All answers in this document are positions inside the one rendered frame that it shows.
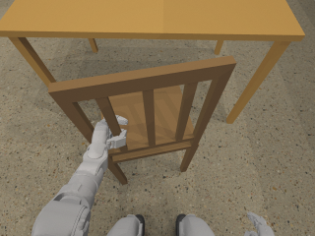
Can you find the left robot forearm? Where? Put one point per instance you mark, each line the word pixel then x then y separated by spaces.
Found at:
pixel 84 183

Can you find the robot right thigh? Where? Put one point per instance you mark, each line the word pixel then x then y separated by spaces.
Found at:
pixel 194 226

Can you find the table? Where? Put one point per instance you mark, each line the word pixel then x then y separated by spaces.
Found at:
pixel 240 20

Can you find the robot left hand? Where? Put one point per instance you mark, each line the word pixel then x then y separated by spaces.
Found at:
pixel 102 134

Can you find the chair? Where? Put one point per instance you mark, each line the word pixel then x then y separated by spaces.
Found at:
pixel 152 101

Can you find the robot right hand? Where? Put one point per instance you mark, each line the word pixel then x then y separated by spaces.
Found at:
pixel 260 224

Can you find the robot right shin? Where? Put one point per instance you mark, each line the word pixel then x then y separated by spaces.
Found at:
pixel 189 215

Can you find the left robot upper arm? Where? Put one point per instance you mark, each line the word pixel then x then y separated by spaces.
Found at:
pixel 63 219

